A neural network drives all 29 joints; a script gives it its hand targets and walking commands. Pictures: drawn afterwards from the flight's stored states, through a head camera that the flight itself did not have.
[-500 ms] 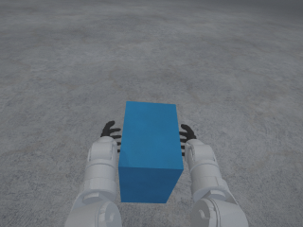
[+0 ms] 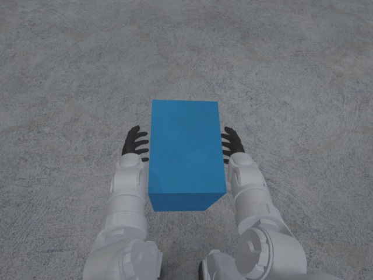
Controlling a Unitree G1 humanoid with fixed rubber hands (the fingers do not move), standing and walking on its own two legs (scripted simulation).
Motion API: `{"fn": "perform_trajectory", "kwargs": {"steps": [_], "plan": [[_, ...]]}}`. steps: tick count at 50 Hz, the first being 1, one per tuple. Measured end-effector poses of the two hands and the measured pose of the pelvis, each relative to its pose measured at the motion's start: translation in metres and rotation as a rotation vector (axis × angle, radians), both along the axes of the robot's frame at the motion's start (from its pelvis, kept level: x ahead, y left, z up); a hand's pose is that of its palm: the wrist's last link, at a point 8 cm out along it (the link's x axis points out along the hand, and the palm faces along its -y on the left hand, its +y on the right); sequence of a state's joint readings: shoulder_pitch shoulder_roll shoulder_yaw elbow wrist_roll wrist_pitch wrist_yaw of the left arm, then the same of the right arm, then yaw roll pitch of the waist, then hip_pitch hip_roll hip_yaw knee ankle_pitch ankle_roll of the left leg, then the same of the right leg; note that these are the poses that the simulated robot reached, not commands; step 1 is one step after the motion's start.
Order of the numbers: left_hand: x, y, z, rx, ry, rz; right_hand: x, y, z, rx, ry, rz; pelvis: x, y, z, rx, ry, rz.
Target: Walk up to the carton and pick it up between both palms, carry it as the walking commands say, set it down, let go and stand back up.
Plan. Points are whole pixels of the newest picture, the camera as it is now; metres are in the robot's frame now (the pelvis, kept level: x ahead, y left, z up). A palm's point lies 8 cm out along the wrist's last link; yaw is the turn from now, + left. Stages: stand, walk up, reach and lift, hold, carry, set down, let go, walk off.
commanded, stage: set down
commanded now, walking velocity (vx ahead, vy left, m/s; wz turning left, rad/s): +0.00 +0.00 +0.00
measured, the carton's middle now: (182, 163) +0.38 +0.03 -0.09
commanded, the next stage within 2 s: none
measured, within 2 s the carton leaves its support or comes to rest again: neither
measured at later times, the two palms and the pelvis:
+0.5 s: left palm (136, 167) +0.37 +0.16 -0.13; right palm (221, 165) +0.40 -0.08 -0.13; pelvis +0.03 +0.00 -0.06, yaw +1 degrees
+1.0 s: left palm (141, 172) +0.40 +0.16 -0.21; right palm (216, 169) +0.43 -0.08 -0.21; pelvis -0.01 +0.01 -0.15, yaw +0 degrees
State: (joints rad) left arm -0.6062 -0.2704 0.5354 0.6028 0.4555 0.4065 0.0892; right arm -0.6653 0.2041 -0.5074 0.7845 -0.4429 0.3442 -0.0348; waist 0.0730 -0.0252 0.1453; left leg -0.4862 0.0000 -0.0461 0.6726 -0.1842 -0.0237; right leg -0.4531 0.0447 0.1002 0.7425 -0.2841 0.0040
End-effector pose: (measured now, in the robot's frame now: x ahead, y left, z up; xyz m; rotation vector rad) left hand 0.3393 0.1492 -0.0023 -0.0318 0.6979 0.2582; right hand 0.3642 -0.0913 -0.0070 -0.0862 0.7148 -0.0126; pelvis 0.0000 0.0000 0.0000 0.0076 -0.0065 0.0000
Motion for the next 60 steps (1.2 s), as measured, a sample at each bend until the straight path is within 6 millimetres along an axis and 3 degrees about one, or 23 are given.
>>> {"fn": "perform_trajectory", "kwargs": {"steps": [14, 26, 39, 60], "plan": [[0.026, 0.005, -0.078, 0.004, -0.039, 0.005, 0.029, 0.006, -0.076, 0.012, -0.037, 0.000, 0.017, -0.007, -0.026, -0.018, 0.321, 0.008], [0.036, 0.012, -0.128, -0.019, -0.062, 0.024, 0.040, 0.012, -0.127, 0.035, -0.055, -0.013, 0.027, 0.001, -0.062, -0.034, 0.457, 0.026], [0.045, 0.011, -0.176, -0.029, -0.061, 0.013, 0.046, 0.010, -0.173, 0.032, -0.055, -0.027, 0.011, 0.009, -0.106, -0.034, 0.513, 0.019], [0.072, 0.013, -0.242, -0.027, -0.048, 0.015, 0.076, 0.013, -0.234, 0.034, -0.043, -0.030, -0.013, 0.005, -0.176, -0.032, 0.588, 0.012]]}}
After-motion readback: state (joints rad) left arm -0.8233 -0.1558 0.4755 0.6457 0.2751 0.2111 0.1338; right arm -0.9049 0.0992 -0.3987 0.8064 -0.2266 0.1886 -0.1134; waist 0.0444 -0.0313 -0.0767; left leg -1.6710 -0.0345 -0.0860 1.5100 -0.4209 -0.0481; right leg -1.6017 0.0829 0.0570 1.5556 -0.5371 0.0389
